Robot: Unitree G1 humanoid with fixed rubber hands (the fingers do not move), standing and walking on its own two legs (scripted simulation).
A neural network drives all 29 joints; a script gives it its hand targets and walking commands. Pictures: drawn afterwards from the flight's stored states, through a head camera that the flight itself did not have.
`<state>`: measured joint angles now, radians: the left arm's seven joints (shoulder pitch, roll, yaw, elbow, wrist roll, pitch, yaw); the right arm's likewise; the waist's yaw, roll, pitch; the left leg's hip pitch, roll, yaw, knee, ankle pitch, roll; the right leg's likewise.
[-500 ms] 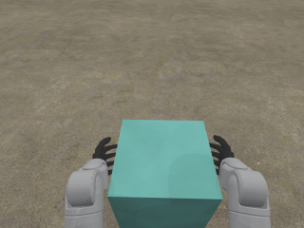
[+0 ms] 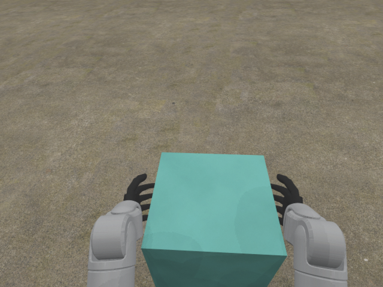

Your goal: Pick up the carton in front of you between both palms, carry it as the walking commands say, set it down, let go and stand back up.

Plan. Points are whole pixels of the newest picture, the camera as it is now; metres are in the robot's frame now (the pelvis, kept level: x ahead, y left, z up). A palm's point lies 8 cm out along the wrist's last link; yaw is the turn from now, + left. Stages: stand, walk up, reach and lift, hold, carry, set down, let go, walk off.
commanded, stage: carry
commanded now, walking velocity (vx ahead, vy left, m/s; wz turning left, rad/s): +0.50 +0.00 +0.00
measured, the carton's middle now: (209, 228) +0.26 +0.00 +0.00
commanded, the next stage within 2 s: none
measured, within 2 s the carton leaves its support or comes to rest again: neither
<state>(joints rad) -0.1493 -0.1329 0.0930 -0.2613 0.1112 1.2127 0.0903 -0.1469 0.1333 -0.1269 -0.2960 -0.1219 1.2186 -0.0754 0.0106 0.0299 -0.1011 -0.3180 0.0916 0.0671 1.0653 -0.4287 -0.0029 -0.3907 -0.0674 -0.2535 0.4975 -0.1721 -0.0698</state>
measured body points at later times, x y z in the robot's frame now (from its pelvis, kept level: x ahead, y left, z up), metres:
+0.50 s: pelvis +0.29 +0.03 +0.00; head +0.31 +0.05 +0.45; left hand +0.58 +0.17 +0.06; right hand +0.57 -0.13 +0.08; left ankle +0.37 +0.10 -0.73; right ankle +0.18 -0.08 -0.68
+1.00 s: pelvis +0.41 +0.00 +0.00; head +0.39 -0.01 +0.45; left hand +0.69 +0.14 +0.08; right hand +0.68 -0.16 +0.08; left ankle +0.37 +0.11 -0.73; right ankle +0.36 -0.11 -0.73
